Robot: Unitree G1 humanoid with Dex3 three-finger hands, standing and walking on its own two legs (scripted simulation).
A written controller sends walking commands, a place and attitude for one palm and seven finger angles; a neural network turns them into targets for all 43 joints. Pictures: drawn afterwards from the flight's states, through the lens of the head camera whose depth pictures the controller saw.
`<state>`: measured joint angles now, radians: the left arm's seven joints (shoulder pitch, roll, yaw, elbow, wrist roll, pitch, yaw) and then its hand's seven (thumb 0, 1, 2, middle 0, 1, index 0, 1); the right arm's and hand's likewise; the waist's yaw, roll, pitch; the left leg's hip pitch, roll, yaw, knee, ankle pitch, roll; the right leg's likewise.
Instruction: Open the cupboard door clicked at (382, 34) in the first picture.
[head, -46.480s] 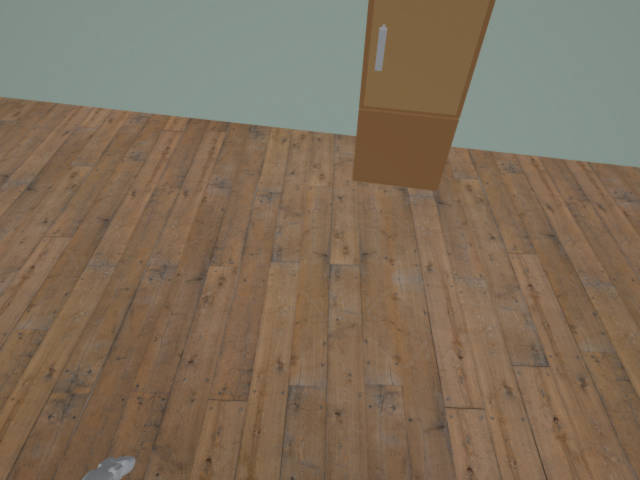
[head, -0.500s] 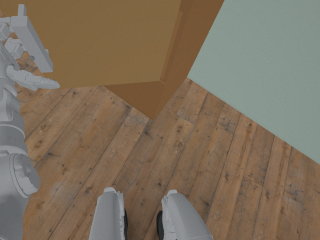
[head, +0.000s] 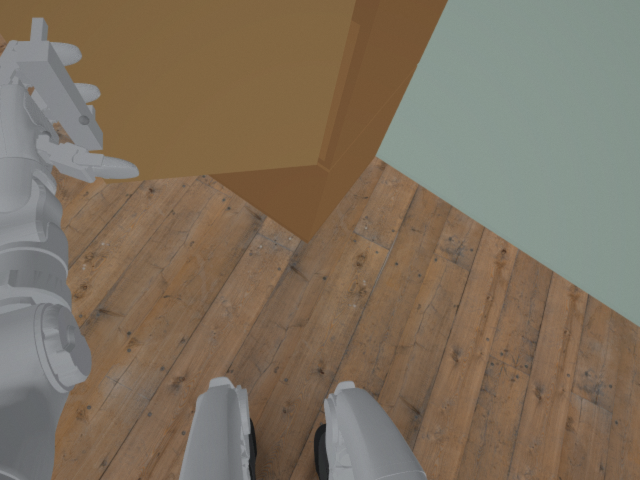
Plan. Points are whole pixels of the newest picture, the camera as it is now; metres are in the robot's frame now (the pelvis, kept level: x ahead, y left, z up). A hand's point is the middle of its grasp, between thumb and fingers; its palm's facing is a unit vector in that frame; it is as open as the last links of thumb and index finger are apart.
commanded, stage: slide the fingers in behind the handle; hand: left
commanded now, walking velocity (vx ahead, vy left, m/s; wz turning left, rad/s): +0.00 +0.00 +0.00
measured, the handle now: (67, 88) +0.57 +0.27 +0.04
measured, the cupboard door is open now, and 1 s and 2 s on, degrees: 46 46 81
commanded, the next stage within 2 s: close the thumb around the handle in 0.16 s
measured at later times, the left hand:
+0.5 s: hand (83, 119) +0.52 +0.24 +0.05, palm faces +0.12 -0.99 -0.02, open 12.3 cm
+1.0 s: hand (87, 118) +0.53 +0.24 +0.05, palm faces +0.15 -0.99 -0.01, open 6.1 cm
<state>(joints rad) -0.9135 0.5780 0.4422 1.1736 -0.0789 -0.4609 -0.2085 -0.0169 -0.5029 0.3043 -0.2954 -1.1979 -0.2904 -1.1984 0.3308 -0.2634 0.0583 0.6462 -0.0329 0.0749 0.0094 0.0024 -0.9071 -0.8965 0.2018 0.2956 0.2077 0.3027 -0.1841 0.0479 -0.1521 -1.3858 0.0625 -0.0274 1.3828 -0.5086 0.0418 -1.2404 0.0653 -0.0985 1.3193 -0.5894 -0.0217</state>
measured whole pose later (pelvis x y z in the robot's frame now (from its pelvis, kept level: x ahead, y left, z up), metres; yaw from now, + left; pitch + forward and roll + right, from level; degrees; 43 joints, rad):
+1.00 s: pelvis +0.00 +0.00 +0.00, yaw +0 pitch +29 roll -7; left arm -0.90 0.56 0.44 1.15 -0.08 -0.45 -0.18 0.00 0.68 0.81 -0.35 -1.34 -0.34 -1.34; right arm 0.34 -0.26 0.05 0.65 -0.04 0.08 0.01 0.00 -0.91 -0.90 0.20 0.30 0.21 0.30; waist -0.19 0.05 -0.15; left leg -1.38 0.06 -0.02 1.38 -0.51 0.05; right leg -1.24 0.07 -0.09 1.31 -0.59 -0.01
